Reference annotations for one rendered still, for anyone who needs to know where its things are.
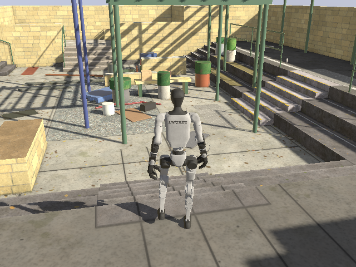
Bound robot right upper arm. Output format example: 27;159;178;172
189;112;203;143

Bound left robot forearm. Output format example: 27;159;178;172
149;137;159;165

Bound left robot hand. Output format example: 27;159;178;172
147;164;161;180

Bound left robot foot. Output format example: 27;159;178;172
157;208;165;220

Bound right robot hand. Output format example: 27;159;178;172
197;156;208;169

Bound robot left upper arm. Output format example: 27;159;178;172
154;112;166;145

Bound right robot forearm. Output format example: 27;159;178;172
197;135;207;158

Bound robot torso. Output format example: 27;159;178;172
165;110;191;167

